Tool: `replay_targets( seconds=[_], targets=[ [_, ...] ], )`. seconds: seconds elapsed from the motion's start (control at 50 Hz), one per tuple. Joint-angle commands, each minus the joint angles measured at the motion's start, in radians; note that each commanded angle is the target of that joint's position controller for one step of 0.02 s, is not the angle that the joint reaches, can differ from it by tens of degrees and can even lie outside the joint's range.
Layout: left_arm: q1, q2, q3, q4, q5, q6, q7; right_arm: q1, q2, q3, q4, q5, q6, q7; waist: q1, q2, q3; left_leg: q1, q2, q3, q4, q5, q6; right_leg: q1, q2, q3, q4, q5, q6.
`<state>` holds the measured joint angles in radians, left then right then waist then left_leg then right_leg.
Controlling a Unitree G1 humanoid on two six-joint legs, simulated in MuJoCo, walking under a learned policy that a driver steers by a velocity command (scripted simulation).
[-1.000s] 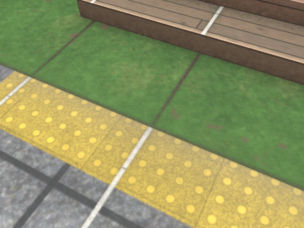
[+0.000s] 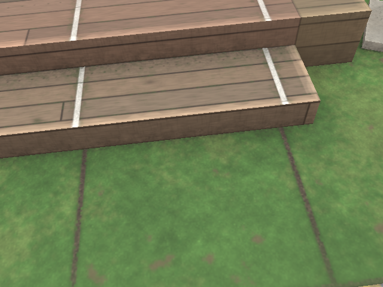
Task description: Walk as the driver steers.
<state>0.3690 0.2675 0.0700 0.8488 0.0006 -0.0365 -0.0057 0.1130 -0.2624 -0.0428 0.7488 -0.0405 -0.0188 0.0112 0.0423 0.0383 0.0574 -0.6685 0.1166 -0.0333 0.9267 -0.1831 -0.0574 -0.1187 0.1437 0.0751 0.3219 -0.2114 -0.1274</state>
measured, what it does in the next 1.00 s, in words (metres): walks ahead: left foot, then right foot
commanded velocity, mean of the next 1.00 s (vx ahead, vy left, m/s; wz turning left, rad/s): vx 0.24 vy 0.00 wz -0.13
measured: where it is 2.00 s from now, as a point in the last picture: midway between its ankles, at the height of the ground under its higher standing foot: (220, 211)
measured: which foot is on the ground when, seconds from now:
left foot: up 0.00-0.16, down 0.18-0.58, up 0.60-0.90, down 0.92-1.00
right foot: down 0.00-0.20, up 0.22-0.54, down 0.56-0.92, up 0.94-1.00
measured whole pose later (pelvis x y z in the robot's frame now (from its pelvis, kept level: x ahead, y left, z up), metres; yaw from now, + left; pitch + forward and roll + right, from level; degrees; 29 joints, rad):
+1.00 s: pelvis +0.26 +0.06 -0.01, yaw -5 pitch +1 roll +0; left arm 0.40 0.25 0.04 1.03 0.02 -0.06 -0.01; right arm 0.18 -0.25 -0.04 0.84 -0.03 -0.06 0.01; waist 0.04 -0.02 0.00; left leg -0.26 -0.02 0.08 0.48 -0.23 0.06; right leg -0.24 -0.01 0.02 0.88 -0.41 -0.07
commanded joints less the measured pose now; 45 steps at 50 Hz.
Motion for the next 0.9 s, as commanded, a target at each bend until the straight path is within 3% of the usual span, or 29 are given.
replay_targets(
  seconds=[0.02, 0.1, 0.14, 0.16, 0.18, 0.2, 0.22, 0.24, 0.26, 0.28, 0.3, 0.32, 0.34, 0.44, 0.5, 0.54, 0.56, 0.58, 0.6, 0.62, 0.64, 0.68, 0.74, 0.82, 0.86, 0.9],
  targets=[
    [0.037, 0.151, 0.032, -0.053, -0.001, -0.004, 0.011, -0.017, -0.059, -0.006, -0.062, 0.010, -0.006, -0.003, -0.006, -0.112, -0.069, 0.040, -0.060, 0.048, -0.098, 0.086, 0.008, 0.050, -0.234, 0.134, 0.017, 0.794, -0.073],
    [0.062, 0.134, 0.022, -0.047, 0.012, 0.007, 0.023, -0.055, -0.069, 0.002, -0.070, 0.016, -0.020, -0.006, 0.023, -0.127, -0.071, 0.111, -0.106, 0.051, -0.256, 0.109, 0.049, 0.117, -0.243, 0.150, 0.087, 0.833, -0.040],
    [0.021, 0.144, 0.022, -0.057, 0.017, 0.006, 0.029, 0.032, -0.096, -0.006, -0.041, 0.015, -0.031, -0.013, -0.017, -0.134, -0.083, 0.251, -0.131, 0.038, -0.345, 0.080, 0.085, 0.099, -0.249, 0.176, 0.160, 0.861, -0.010],
    [-0.003, 0.153, 0.023, -0.060, 0.011, 0.002, 0.031, 0.097, -0.109, -0.012, -0.019, 0.013, -0.039, -0.020, -0.052, -0.127, -0.095, 0.337, -0.142, 0.043, -0.420, 0.115, 0.104, 0.094, -0.237, 0.182, 0.226, 0.871, 0.007],
    [-0.029, 0.152, 0.020, -0.064, -0.001, -0.005, 0.028, 0.178, -0.113, -0.013, 0.004, 0.008, -0.055, -0.026, -0.105, -0.088, -0.122, 0.472, -0.113, 0.030, -0.534, 0.298, 0.125, 0.061, -0.194, 0.160, 0.350, 0.788, 0.028],
    [-0.014, 0.102, 0.003, -0.102, -0.012, -0.015, 0.026, 0.263, -0.169, -0.018, 0.004, -0.001, -0.069, -0.035, -0.118, 0.036, -0.240, 0.687, 0.111, -0.168, -0.483, 0.750, 0.179, -0.059, -0.124, 0.117, 0.580, 0.391, 0.059],
    [0.182, 0.048, 0.001, -0.079, -0.035, -0.002, 0.032, 0.233, -0.217, -0.031, -0.005, 0.019, -0.053, -0.029, -0.024, 0.235, -0.370, 0.852, 0.355, -0.440, -0.438, 1.201, 0.374, -0.236, 0.046, 0.043, 0.836, -0.441, 0.090],
    [0.177, 0.118, 0.008, -0.035, 0.009, 0.020, 0.039, 0.212, -0.159, -0.021, -0.016, 0.048, -0.037, -0.018, -0.030, 0.085, -0.354, 0.744, 0.320, -0.471, -0.490, 0.981, 0.384, -0.261, 0.007, 0.081, 0.901, -0.422, 0.086],
    [0.103, 0.120, 0.010, -0.029, 0.022, 0.033, 0.034, 0.141, -0.089, -0.001, -0.025, 0.048, -0.033, -0.016, -0.022, 0.014, -0.231, 0.619, 0.252, -0.363, -0.538, 0.732, 0.349, -0.267, -0.025, 0.092, 0.896, -0.357, 0.096],
    [0.055, 0.106, 0.005, -0.036, 0.026, 0.043, 0.028, 0.076, -0.046, 0.016, -0.031, 0.039, -0.025, -0.019, -0.008, 0.003, -0.161, 0.529, 0.191, -0.285, -0.591, 0.541, 0.301, -0.262, -0.055, 0.079, 0.830, -0.320, 0.106],
    [0.026, 0.092, 0.000, -0.038, 0.025, 0.057, 0.020, 0.052, -0.031, 0.026, -0.028, 0.032, -0.022, -0.024, -0.004, 0.044, -0.115, 0.462, 0.144, -0.219, -0.637, 0.441, 0.269, -0.234, -0.078, 0.071, 0.759, -0.288, 0.119],
    [0.040, 0.079, -0.005, -0.027, 0.026, 0.072, 0.014, 0.045, -0.046, 0.024, -0.016, 0.025, -0.018, -0.028, 0.005, 0.092, -0.103, 0.401, 0.101, -0.163, -0.661, 0.376, 0.251, -0.176, -0.076, 0.038, 0.719, -0.256, 0.132],
    [0.048, 0.071, -0.010, -0.017, 0.023, 0.080, 0.012, 0.048, -0.056, 0.022, -0.004, 0.019, -0.017, -0.028, 0.009, 0.102, -0.107, 0.379, 0.077, -0.129, -0.666, 0.343, 0.240, -0.140, -0.074, 0.016, 0.661, -0.247, 0.137],
    [-0.025, 0.053, -0.030, 0.008, 0.019, 0.095, 0.022, 0.092, -0.100, 0.011, 0.039, 0.019, -0.004, -0.024, -0.029, 0.114, -0.115, 0.401, 0.073, -0.146, -0.694, 0.020, 0.241, -0.094, -0.102, -0.045, 0.384, -0.221, 0.132],
    [0.014, 0.056, -0.034, 0.041, 0.026, 0.080, 0.016, 0.109, -0.147, -0.010, 0.059, 0.029, 0.025, -0.018, -0.012, 0.125, -0.109, 0.332, 0.067, -0.185, -0.750, -0.375, 0.217, -0.005, -0.081, -0.115, 0.259, -0.175, 0.101],
    [0.055, 0.050, -0.039, 0.064, 0.035, 0.059, 0.013, 0.098, -0.138, -0.017, 0.062, 0.040, 0.045, -0.018, 0.016, 0.104, -0.047, 0.207, 0.049, -0.186, -0.776, -0.553, 0.173, 0.082, -0.082, -0.121, 0.166, -0.201, 0.046],
    [0.084, 0.059, -0.041, 0.074, 0.041, 0.049, 0.017, 0.062, -0.110, -0.014, 0.048, 0.043, 0.048, -0.016, 0.036, 0.044, 0.000, 0.148, 0.013, -0.149, -0.713, -0.552, 0.140, 0.096, -0.130, -0.045, 0.049, -0.280, 0.006],
    [0.131, 0.115, -0.029, 0.089, 0.041, 0.041, 0.025, -0.005, -0.059, -0.003, 0.008, 0.053, 0.043, -0.010, 0.060, -0.130, 0.031, 0.034, -0.082, -0.038, -0.542, -0.455, 0.089, 0.097, -0.282, 0.211, -0.110, -0.502, -0.064],
    [0.127, 0.172, -0.007, 0.107, 0.017, 0.035, 0.026, -0.074, -0.045, -0.001, -0.022, 0.051, 0.031, -0.002, 0.072, -0.303, 0.103, -0.016, -0.181, 0.089, -0.284, -0.237, 0.070, 0.011, -0.466, 0.487, -0.296, -0.673, -0.127],
    [0.038, 0.145, -0.012, 0.092, 0.028, 0.023, 0.032, -0.056, -0.089, -0.015, -0.010, 0.029, 0.022, 0.001, 0.020, -0.210, 0.146, -0.004, -0.124, 0.017, -0.167, -0.153, 0.082, -0.035, -0.475, 0.467, -0.312, -0.552, -0.123],
    [-0.015, 0.129, -0.013, 0.081, 0.024, 0.011, 0.034, 0.015, -0.092, -0.021, 0.019, 0.022, 0.014, 0.010, -0.029, -0.163, 0.098, 0.020, -0.120, 0.006, -0.133, -0.119, 0.085, -0.010, -0.431, 0.393, -0.298, -0.444, -0.094],
    [-0.025, 0.117, -0.013, 0.087, 0.012, -0.013, 0.032, 0.072, -0.089, -0.026, 0.052, 0.002, 0.000, 0.025, -0.049, -0.146, 0.036, 0.050, -0.111, 0.034, -0.088, -0.087, 0.080, 0.058, -0.358, 0.262, -0.262, -0.278, -0.065],
    [0.043, 0.084, -0.016, 0.123, 0.012, -0.032, 0.025, -0.011, -0.049, -0.015, 0.031, 0.010, -0.008, 0.030, -0.006, -0.177, 0.035, 0.080, -0.100, 0.079, -0.165, -0.068, 0.060, 0.072, -0.322, 0.175, -0.233, -0.174, -0.063],
    [0.115, 0.121, -0.002, 0.155, 0.026, -0.035, 0.021, -0.104, -0.049, -0.008, -0.010, 0.015, -0.012, 0.027, 0.038, -0.184, 0.047, 0.142, -0.096, 0.102, -0.315, -0.128, 0.073, 0.083, -0.360, 0.176, -0.182, -0.091, -0.087],
    [0.099, 0.139, 0.005, 0.157, 0.025, -0.034, 0.017, -0.067, -0.060, -0.011, -0.007, 0.020, -0.017, 0.021, 0.010, -0.180, 0.042, 0.262, -0.112, 0.121, -0.395, -0.123, 0.093, 0.032, -0.370, 0.165, -0.136, -0.020, -0.077],
    [0.064, 0.133, 0.004, 0.154, 0.015, -0.034, 0.014, 0.100, -0.075, -0.023, 0.055, 0.019, -0.029, 0.005, -0.073, -0.121, -0.001, 0.561, -0.148, 0.130, -0.511, -0.040, 0.110, -0.101, -0.320, 0.099, 0.004, 0.102, -0.034]
  ],
)
Velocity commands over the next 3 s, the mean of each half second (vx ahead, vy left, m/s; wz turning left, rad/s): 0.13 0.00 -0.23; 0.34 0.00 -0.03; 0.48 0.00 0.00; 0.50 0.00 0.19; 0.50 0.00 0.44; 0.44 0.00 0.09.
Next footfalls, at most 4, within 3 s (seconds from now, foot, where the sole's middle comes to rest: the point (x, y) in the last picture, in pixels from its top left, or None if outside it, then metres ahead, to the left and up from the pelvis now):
0.18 left None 0.26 0.11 -0.78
0.56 right None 0.14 -0.07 -0.78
0.92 left None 0.32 0.15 -0.78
1.38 right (239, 239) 0.62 -0.08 -0.78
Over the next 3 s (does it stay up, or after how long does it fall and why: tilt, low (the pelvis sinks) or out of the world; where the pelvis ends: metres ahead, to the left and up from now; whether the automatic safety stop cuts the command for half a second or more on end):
stays up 1.36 0.08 0.14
